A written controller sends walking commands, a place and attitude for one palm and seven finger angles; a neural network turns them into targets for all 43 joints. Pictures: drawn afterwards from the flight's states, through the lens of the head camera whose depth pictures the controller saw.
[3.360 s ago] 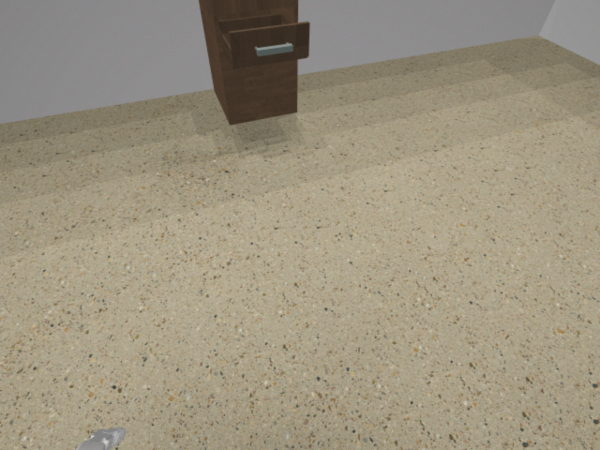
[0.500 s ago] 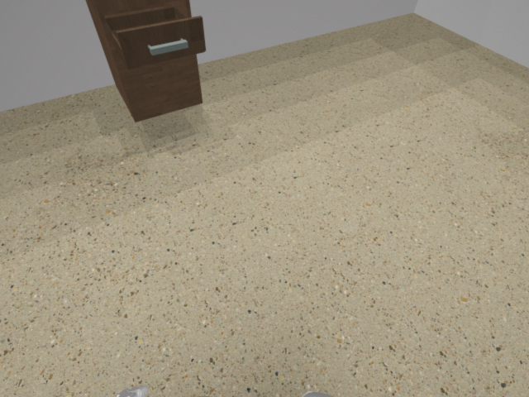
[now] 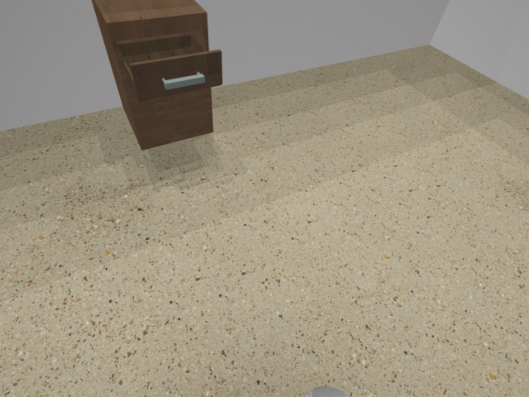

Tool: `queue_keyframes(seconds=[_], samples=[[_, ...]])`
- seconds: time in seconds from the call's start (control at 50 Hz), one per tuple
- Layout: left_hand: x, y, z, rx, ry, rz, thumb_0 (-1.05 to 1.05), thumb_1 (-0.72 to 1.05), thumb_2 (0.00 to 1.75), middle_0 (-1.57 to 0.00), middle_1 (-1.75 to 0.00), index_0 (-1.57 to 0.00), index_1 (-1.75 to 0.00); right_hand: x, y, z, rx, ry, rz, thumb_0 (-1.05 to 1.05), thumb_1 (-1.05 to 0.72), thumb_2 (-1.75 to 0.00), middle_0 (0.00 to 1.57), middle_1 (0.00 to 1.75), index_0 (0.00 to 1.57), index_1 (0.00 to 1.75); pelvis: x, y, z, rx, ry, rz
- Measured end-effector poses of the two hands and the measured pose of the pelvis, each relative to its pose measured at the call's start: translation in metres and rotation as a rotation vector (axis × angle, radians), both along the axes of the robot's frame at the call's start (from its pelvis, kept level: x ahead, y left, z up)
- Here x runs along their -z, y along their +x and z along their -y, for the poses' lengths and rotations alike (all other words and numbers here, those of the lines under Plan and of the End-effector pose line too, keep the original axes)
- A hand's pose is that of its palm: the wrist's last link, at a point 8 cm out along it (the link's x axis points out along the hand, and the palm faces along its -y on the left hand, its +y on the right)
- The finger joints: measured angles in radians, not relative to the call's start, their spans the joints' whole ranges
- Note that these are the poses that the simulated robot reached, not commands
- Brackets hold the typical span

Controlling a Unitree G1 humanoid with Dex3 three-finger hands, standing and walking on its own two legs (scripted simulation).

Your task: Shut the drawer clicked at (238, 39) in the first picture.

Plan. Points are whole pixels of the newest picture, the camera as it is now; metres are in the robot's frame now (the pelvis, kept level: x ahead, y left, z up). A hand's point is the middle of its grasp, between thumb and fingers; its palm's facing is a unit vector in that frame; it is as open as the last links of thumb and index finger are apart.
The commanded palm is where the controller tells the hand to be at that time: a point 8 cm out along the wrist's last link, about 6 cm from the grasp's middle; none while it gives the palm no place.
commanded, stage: walk to a spot facing it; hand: left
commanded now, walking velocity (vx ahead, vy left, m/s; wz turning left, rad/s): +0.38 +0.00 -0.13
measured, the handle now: (183, 79) +1.33 +0.42 -0.25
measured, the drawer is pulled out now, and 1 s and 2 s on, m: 0.22 0.22 0.22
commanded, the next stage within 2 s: turn to face it in 1.66 s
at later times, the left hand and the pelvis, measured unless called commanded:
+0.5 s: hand (216, 305) +0.32 +0.11 -0.17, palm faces +0.01 -0.98 -0.22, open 7.1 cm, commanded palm none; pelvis +0.23 -0.07 -0.01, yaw -2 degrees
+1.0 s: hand (200, 266) +0.41 +0.16 -0.19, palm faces +0.06 -0.99 -0.14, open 7.4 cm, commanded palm none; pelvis +0.44 -0.01 -0.01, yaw -1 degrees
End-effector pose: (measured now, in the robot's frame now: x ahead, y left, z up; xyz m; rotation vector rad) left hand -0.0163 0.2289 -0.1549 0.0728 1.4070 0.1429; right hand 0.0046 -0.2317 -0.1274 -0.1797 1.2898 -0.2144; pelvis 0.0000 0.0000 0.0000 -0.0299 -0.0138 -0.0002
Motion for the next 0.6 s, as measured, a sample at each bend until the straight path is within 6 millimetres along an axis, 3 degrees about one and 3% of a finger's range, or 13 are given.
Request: queue_keyframes(seconds=[0.1, 0.18, 0.26, 0.32, 0.36, 0.4, 0.44, 0.54, 0.6], samples=[[-0.007, 0.083, -0.001, 0.037, 0.019, 0.073, 0.0, 0.91, 0.9, -0.2, -0.3, -0.19, -0.3, 0.003, -0.019, -0.011, 0.073, 0.046, -0.153, 0.0, -0.93, -0.9, 0.2, 0.3, 0.2, 0.3, -0.002, 0.043, 0.004, 0.02, 0.019, -0.009], [-0.009, 0.155, 0.013, 0.1, 0.026, 0.113, 0.0, 0.91, 0.9, -0.2, -0.3, -0.19, -0.3, 0.008, -0.022, -0.018, 0.14, 0.094, -0.244, 0.0, -0.92, -0.9, 0.2, 0.3, 0.2, 0.3, 0.002, 0.08, 0.014, 0.041, 0.033, -0.013], [-0.006, 0.236, 0.037, 0.175, 0.036, 0.168, 0.0, 0.91, 0.9, -0.2, -0.3, -0.19, -0.3, 0.018, -0.013, -0.018, 0.199, 0.144, -0.321, 0.0, -0.91, -0.9, 0.2, 0.3, 0.2, 0.3, 0.012, 0.123, 0.031, 0.059, 0.044, -0.017], [0.0, 0.292, 0.058, 0.201, 0.05, 0.247, 0.0, 0.91, 0.9, -0.2, -0.3, -0.19, -0.3, 0.032, 0.005, -0.009, 0.218, 0.178, -0.377, 0.0, -0.91, -0.9, 0.2, 0.3, 0.2, 0.3, 0.027, 0.16, 0.049, 0.06, 0.047, -0.014], [0.0, 0.314, 0.069, 0.19, 0.055, 0.289, 0.0, 0.91, 0.9, -0.2, -0.3, -0.2, -0.3, 0.038, 0.03, 0.002, 0.21, 0.186, -0.382, 0.01, -0.91, -0.9, 0.2, 0.3, 0.2, 0.3, 0.029, 0.177, 0.059, 0.061, 0.041, -0.006], [-0.004, 0.324, 0.075, 0.166, 0.053, 0.293, 0.0, 0.91, 0.9, -0.2, -0.3, -0.2, -0.3, 0.039, 0.068, 0.017, 0.191, 0.172, -0.332, 0.01, -0.91, -0.9, 0.2, 0.3, 0.2, 0.3, 0.025, 0.193, 0.065, 0.053, 0.037, 0.006], [-0.008, 0.325, 0.08, 0.143, 0.051, 0.27, 0.0, 0.91, 0.9, -0.2, -0.3, -0.2, -0.3, 0.037, 0.115, 0.034, 0.159, 0.147, -0.251, 0.01, -0.91, -0.9, 0.2, 0.3, 0.2, 0.3, 0.018, 0.209, 0.069, 0.049, 0.035, 0.01], [-0.017, 0.322, 0.068, 0.084, 0.096, 0.203, -0.02, 0.95, 0.9, -0.2, -0.3, -0.2, -0.3, 0.027, 0.238, 0.064, 0.076, 0.092, -0.028, 0.01, -0.91, -0.9, 0.2, 0.3, 0.2, 0.3, 0.006, 0.248, 0.074, 0.035, 0.021, 0.004], [-0.015, 0.314, 0.066, 0.06, 0.085, 0.132, -0.02, 0.94, 0.9, -0.2, -0.3, -0.2, -0.3, 0.017, 0.3, 0.077, 0.04, 0.056, 0.059, 0.01, -0.93, -0.9, 0.2, 0.3, 0.2, 0.3, 0.004, 0.273, 0.072, 0.027, 0.011, 0.0]])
